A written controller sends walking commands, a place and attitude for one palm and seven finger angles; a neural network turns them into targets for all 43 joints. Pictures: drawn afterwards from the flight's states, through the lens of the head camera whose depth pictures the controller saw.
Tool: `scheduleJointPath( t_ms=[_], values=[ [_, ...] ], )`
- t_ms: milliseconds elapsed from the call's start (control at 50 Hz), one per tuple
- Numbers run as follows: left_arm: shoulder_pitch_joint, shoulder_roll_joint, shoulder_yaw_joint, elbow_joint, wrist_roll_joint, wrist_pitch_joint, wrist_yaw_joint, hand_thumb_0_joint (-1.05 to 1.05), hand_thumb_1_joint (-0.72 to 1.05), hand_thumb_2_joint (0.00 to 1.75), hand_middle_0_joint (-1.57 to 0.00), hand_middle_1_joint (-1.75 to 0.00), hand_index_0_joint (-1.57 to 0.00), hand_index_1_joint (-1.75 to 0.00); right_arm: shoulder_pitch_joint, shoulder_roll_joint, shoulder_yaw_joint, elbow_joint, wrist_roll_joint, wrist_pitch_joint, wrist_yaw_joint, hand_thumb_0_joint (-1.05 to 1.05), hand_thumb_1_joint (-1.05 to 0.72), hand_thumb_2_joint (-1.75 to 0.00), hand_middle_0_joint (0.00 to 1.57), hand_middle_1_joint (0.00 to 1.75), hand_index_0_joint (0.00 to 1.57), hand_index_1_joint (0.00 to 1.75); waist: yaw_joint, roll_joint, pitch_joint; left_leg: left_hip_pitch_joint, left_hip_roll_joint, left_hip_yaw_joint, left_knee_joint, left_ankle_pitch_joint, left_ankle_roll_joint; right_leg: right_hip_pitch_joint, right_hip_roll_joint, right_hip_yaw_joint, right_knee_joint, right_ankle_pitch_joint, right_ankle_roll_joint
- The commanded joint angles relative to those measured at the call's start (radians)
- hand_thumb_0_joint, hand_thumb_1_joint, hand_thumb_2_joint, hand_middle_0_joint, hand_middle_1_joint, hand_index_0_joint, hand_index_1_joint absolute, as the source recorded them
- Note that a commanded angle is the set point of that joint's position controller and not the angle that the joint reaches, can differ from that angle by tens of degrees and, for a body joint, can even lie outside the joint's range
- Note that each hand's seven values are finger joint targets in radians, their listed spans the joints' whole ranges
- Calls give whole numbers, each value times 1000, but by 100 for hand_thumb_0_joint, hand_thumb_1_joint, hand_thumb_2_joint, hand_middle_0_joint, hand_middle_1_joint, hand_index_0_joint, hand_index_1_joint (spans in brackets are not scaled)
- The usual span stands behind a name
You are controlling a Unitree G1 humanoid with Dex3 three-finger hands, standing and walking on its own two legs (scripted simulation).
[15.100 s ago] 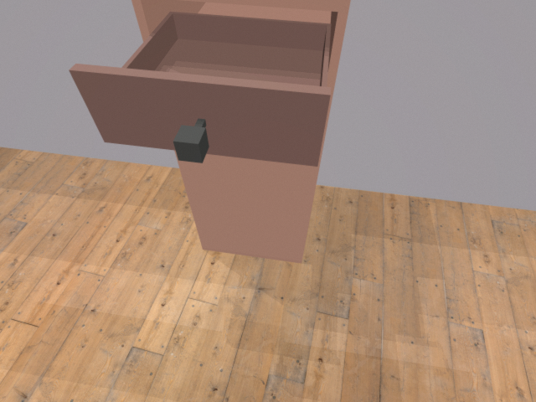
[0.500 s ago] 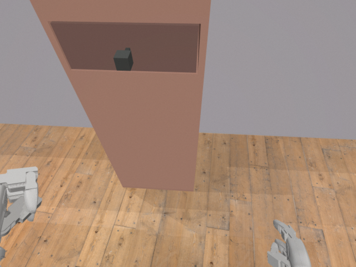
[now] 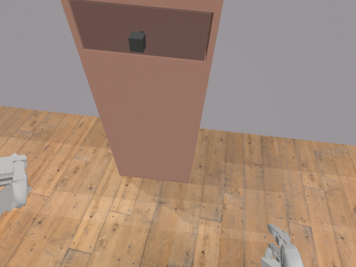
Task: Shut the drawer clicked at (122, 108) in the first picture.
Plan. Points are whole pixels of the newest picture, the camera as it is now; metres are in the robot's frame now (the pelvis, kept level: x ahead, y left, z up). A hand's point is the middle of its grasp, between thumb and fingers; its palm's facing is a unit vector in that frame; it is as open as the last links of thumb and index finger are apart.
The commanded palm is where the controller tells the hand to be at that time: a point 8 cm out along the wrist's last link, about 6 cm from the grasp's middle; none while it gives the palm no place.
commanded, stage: step back with the hand held close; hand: left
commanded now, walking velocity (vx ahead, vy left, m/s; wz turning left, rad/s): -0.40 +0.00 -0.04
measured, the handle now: (139, 39) +0.66 +0.15 +0.17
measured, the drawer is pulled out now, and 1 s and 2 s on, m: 0.00 0.00 0.00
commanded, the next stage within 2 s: stop stepping back and stand still in 0.52 s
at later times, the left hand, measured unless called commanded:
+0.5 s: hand out of the picture +0.12 +0.24 +0.19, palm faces +0.36 -0.84 -0.41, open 3.2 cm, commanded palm +0.06 +0.28 +0.19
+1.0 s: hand out of the picture +0.01 +0.22 +0.18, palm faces +0.26 -0.84 -0.48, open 3.2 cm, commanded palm -0.03 +0.27 +0.19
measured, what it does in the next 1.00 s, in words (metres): walks backwards: right foot, then left foot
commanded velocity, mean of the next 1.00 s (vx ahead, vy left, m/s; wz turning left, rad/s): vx -0.16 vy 0.01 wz -0.01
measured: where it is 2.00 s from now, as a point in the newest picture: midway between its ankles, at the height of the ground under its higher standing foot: outside the picture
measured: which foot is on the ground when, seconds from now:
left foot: down 0.00-0.60, up 0.62-0.72, down 0.74-0.94, up 0.96-1.00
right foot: down 0.00-0.28, up 0.30-0.54, down 0.56-1.00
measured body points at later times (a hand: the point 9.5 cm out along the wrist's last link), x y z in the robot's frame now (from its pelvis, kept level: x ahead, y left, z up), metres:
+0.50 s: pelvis -0.08 +0.00 +0.01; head -0.05 +0.04 +0.46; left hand +0.09 +0.29 +0.21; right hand +0.09 -0.22 -0.06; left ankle +0.04 +0.10 -0.73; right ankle -0.17 -0.13 -0.69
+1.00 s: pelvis -0.18 +0.00 +0.01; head -0.19 +0.01 +0.46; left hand -0.01 +0.26 +0.20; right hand -0.05 -0.26 -0.06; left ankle -0.11 +0.09 -0.71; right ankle -0.19 -0.11 -0.73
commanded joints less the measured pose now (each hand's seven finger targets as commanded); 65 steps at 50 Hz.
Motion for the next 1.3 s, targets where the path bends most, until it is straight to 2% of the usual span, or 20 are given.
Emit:
scheduleJointPath(
  t_ms=[0, 80, 180, 220, 260, 280, 320, 480, 560, 600, 660, 740, 780, 880, 940, 1040, 1100, 1120, 1180, 1280],
  values=[
    [-6, 126, 98, -209, -24, -74, 8, 0, 90, 90, -140, -160, -140, -160, -117, -144, -50, -146, -6, -73, -1, 0, -90, -90, 20, 30, 20, 30, 13, 50, -108, -182, 138, -114, -186, 64, 38, 288, -31, 94, -21, 358, -30],
    [-20, 151, 94, -234, -37, -73, 3, 0, 90, 90, -140, -160, -140, -160, -107, -135, -58, -129, -9, -50, 15, 0, -90, -90, 20, 30, 20, 30, 2, -39, -200, 20, 62, -38, -32, 93, -12, 136, -139, 204, -172, 322, -79],
    [16, 186, 132, -252, -50, -75, 26, 0, 90, 90, -140, -160, -140, -160, -119, -119, -59, -122, -2, -15, 12, 0, -90, -90, 20, 30, 20, 30, -3, -91, -157, 162, 24, -30, 51, -91, -28, -125, -196, 180, -318, -85, -115],
    [33, 178, 136, -256, -46, -88, 30, 0, 90, 90, -140, -160, -140, -160, -130, -133, -56, -131, -2, -18, 2, 0, -90, -90, 20, 30, 20, 30, -7, 59, -127, 93, 110, -134, -155, -130, 11, -101, -78, 89, -181, -134, -56],
    [11, 159, 149, -262, -25, -105, 22, 0, 90, 90, -140, -160, -140, -160, -153, -166, -62, -155, -12, -57, -4, 0, -90, -90, 20, 30, 20, 30, 3, 360, -132, -342, 364, -419, -528, -500, 132, 270, 111, -15, 323, -139, 4],
    [-7, 159, 139, -244, -28, -104, 20, 0, 90, 90, -140, -160, -140, -160, -146, -135, -64, -143, -13, -71, -8, 0, -90, -90, 20, 30, 20, 30, -4, 302, -122, -344, 400, -460, -545, -428, 165, 233, 102, 31, 484, -186, -2],
    [24, 143, 129, -228, -43, -99, 27, 0, 90, 90, -140, -160, -140, -160, -114, -128, -75, -109, -13, -96, 5, 0, -90, -90, 20, 30, 20, 30, 12, 147, -153, -74, 344, -320, -391, -107, 147, 45, 72, 48, 442, -259, -13],
    [-38, 144, 51, -260, -60, -74, 15, 0, 90, 90, -140, -160, -140, -160, -120, -125, -44, -46, -33, -124, 33, 0, -90, -90, 20, 30, 20, 30, 23, 260, -185, 197, 237, -146, -389, 104, 15, 154, 50, -66, -239, -177, -50],
    [-65, 252, 140, -256, -79, -101, 15, 0, 90, 90, -140, -160, -140, -160, -132, -87, -24, -55, -35, -81, 21, 0, -90, -90, 20, 30, 20, 30, 27, -56, -184, 306, 61, 39, 48, 6, -83, -118, -261, 160, -442, 58, -146],
    [-30, 221, 132, -201, -71, -52, 7, 0, 90, 90, -140, -160, -140, -160, -160, -100, -45, -61, -10, -72, 16, 0, -90, -90, 20, 30, 20, 30, 27, -230, -146, 91, 13, -7, 300, -111, -74, -51, -291, 145, -359, 285, -187],
    [56, 156, 112, -158, -61, -10, 5, 0, 90, 90, -140, -160, -140, -160, -167, -80, -2, -99, -1, -42, 3, 0, -90, -90, 20, 30, 20, 30, 2, -72, -127, 58, 38, 24, -50, 50, -48, 157, -193, 19, -190, 483, -113],
    [110, 173, 103, -206, -62, -22, 8, 0, 90, 90, -140, -160, -140, -160, -114, -145, -34, -129, 13, -95, 0, 0, -90, -90, 20, 30, 20, 30, 24, 160, -243, 342, 211, -174, -239, 611, 36, 94, 7, -44, -40, -66, -16],
    [87, 182, 100, -292, -69, -27, 1, 0, 90, 90, -140, -160, -140, -160, -120, -137, -26, -122, -12, -112, 4, 0, -90, -90, 20, 30, 20, 30, 21, 285, -223, 285, 242, -282, -369, 389, 17, 98, 15, -36, 53, -260, -22],
    [99, 168, 103, -233, -56, -1, 22, 0, 90, 90, -140, -160, -140, -160, -136, -146, -27, -122, -5, -89, 4, 0, -90, -90, 20, 30, 20, 30, 3, 121, -86, -14, 109, -106, -325, -200, -19, 290, -30, -20, -292, -194, -64],
    [33, 156, 89, -180, -60, 4, 24, 0, 90, 90, -140, -160, -140, -160, -113, -141, -47, -83, -5, -56, -3, 0, -90, -90, 20, 30, 20, 30, 5, -161, -16, 79, 24, -37, 238, -78, -50, -97, -313, 341, -520, -561, -218],
    [-114, 92, 8, -100, -31, 10, 34, 0, 90, 90, -140, -160, -140, -160, -105, -133, -24, -54, -9, -74, -20, 0, -90, -90, 20, 30, 20, 30, -14, -12, -8, 181, 58, 17, -99, -94, -1, -51, -190, 104, -322, -409, -126],
    [-107, 112, 15, -174, -30, -13, 36, 0, 90, 90, -140, -160, -140, -160, -122, -157, -22, -86, -3, -100, -22, 0, -90, -90, 20, 30, 20, 30, 10, 164, -25, 138, 181, -180, -286, -10, 47, 75, -32, -8, -103, -101, -45],
    [-56, 112, 25, -120, -34, -16, 27, 0, 90, 90, -140, -160, -140, -160, -119, -138, -13, -69, 0, -99, -15, 0, -90, -90, 20, 30, 20, 30, 5, 162, -41, 63, 195, -210, -340, -186, 44, 124, -25, -32, -104, -163, -27],
    [-93, 139, 53, -171, -13, -21, 26, 0, 90, 90, -140, -160, -140, -160, -140, -130, -6, -81, -6, -103, -10, 0, -90, -90, 20, 30, 20, 30, 15, 120, 26, -92, 187, -204, -397, -304, 46, 228, -20, -28, -112, -117, -24],
    [-17, 116, 47, -143, -34, -31, 16, 0, 90, 90, -140, -160, -140, -160, -110, -122, -16, -72, -12, -115, 11, 0, -90, -90, 20, 30, 20, 30, 7, -9, -60, 89, 64, -38, -139, -29, -8, 144, -115, 109, -317, -122, -72]
  ],
)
